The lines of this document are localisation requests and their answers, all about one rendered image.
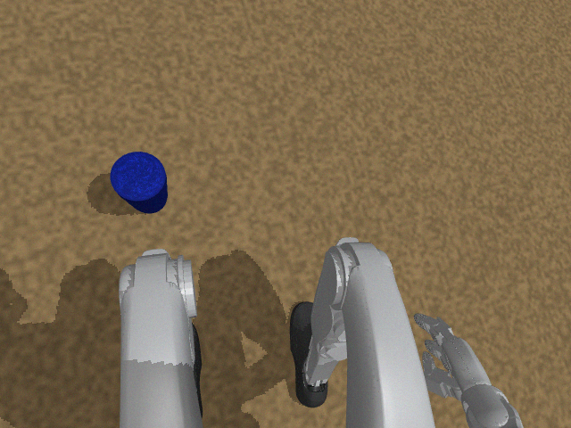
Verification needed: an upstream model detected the right robot arm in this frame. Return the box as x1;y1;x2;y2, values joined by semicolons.
460;384;524;428

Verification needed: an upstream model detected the cup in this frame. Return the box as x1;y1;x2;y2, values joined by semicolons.
111;152;168;214

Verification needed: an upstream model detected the right robot hand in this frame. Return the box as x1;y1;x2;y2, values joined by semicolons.
414;313;492;401

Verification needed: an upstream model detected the right robot foot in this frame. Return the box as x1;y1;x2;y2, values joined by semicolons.
290;301;327;407

